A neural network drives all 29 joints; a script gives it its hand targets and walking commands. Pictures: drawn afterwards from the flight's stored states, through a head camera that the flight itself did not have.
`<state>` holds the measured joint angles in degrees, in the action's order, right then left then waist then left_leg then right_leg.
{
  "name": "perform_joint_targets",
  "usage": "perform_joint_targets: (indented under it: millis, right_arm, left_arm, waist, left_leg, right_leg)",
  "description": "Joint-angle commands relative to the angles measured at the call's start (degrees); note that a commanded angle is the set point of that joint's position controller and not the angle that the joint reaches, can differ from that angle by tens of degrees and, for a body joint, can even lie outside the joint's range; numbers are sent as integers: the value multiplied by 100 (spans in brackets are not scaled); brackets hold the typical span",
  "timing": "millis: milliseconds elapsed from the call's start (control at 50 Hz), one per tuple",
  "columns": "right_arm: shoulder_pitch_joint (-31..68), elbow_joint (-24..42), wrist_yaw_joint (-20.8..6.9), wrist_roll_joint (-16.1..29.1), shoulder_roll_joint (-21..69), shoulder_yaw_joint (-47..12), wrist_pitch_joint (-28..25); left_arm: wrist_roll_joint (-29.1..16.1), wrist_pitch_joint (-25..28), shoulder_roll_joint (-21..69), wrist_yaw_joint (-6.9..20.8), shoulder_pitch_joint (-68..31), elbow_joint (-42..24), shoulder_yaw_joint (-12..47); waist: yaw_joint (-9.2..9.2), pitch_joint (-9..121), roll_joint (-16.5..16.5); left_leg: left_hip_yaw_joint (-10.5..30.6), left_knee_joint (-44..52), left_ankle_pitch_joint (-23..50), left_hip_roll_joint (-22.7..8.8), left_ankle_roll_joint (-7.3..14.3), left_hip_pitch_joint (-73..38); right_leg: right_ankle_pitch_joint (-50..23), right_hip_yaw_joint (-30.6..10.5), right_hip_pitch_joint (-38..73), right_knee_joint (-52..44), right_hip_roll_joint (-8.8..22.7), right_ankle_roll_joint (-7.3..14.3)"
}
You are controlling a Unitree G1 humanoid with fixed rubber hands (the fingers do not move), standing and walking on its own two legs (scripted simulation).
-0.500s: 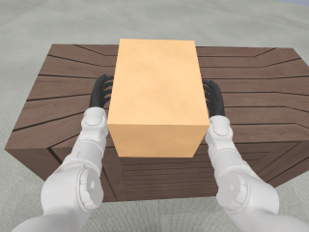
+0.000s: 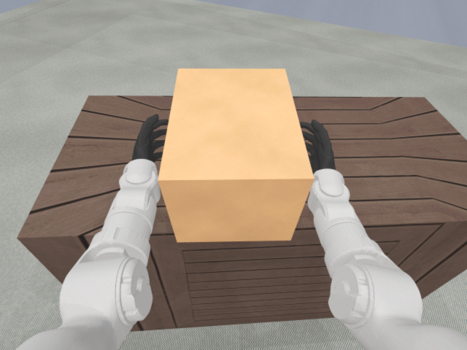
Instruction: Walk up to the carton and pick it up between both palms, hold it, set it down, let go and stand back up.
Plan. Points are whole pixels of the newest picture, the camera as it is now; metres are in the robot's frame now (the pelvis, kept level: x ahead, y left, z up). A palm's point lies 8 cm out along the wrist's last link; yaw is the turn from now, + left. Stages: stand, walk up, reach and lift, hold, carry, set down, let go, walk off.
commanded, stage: reach and lift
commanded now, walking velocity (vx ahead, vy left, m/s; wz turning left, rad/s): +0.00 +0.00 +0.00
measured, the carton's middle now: (233, 152) +0.48 +0.01 +0.09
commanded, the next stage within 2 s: hold in 1.96 s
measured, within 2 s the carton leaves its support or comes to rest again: neither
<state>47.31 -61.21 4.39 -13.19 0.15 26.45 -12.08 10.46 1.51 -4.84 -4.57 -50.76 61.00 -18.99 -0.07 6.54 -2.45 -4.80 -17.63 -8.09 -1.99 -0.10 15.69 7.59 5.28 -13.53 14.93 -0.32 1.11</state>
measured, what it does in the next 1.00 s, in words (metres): stands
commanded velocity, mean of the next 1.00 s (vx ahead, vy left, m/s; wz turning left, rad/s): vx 0.00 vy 0.00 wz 0.00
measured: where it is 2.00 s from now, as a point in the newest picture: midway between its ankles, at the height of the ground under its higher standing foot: outside the picture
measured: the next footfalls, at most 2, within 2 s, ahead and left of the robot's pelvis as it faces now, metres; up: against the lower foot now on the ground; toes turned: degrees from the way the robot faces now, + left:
none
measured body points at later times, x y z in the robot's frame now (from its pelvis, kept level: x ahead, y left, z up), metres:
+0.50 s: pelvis -0.02 +0.00 +0.00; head -0.05 +0.04 +0.45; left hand +0.40 +0.18 +0.16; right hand +0.39 -0.14 +0.16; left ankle +0.00 +0.11 -0.75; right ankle -0.01 -0.10 -0.75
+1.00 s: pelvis -0.03 +0.01 +0.00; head -0.07 +0.04 +0.45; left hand +0.37 +0.17 +0.17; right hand +0.37 -0.14 +0.17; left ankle +0.00 +0.11 -0.75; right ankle -0.01 -0.10 -0.75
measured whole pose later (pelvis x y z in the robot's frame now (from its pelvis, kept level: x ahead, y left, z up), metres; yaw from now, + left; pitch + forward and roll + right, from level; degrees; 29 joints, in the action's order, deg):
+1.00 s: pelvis -0.03 +0.01 +0.00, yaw +1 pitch -7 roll -1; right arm 43.8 -47.1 5.5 2.9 -1.2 11.8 7.4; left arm 14.1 -30.4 -2.6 -2.7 -41.8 27.5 -15.9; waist 3.9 -0.6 -4.3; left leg -3.9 -18.3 -7.8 -1.2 0.6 3.8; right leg 7.5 6.2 -1.0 15.2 0.4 0.6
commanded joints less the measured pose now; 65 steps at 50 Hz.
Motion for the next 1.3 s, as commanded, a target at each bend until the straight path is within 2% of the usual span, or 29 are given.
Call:
perform_joint_targets:
  millis: [0,180,400,560,680,900,1120,1280]
  right_arm:
    - [4063,937,-835,-89,2741,-1827,-186]
    - [4286,1411,-821,254,2638,-1854,225]
    - [4394,1511,-802,511,2456,-1771,536]
    - [4315,1675,-724,824,2436,-2008,791]
    - [4314,2110,-643,1180,2501,-2414,997]
    - [4245,2947,-501,1738,2583,-3090,1489]
    - [4079,3460,-403,2018,2598,-3410,1860]
    - [4063,3802,-346,2181,2653,-3629,2041]
  left_arm:
    - [110,58,3331,968,-3842,-1178,1321]
    - [104,-727,3474,1010,-3770,-1871,1429]
    - [40,-1404,3534,999,-3662,-2459,1613]
    - [-39,-1824,3550,1026,-3461,-2902,1801]
    - [-172,-2112,3605,1038,-3341,-3415,2071]
    - [-327,-2704,3660,1082,-3130,-4262,2425]
    - [-263,-3192,3558,1184,-2874,-4759,2471]
    - [-237,-3402,3507,1231,-2791,-5036,2513]
  waist:
    - [-36,3344,284]
    - [-21,2849,301]
    - [88,2444,419]
    - [196,2219,452]
    - [274,2266,475]
    - [440,2138,480]
    - [560,1862,430]
    - [584,1763,410]
  left_leg:
    - [-62,-89,2150,143,-295,-1263]
    - [-91,35,1757,164,-265,-1711]
    - [-78,67,1399,188,-249,-2084]
    - [-10,42,1379,217,-226,-2238]
    - [97,-46,1579,246,-232,-2371]
    - [291,-89,1451,270,-201,-2467]
    - [346,-35,1176,292,-123,-2432]
    - [364,-3,973,313,-78,-2358]
  right_leg:
    - [-2998,-77,1953,401,45,-244]
    - [-2015,-23,1760,121,-1,-220]
    - [-1120,44,1423,-66,-29,-171]
    - [-998,45,1415,-93,-51,-184]
    - [-1151,26,1462,-74,-86,-203]
    - [-1012,14,1390,-85,-129,-234]
    - [-878,28,1415,-94,-147,-264]
    - [-765,21,1429,-89,-154,-281]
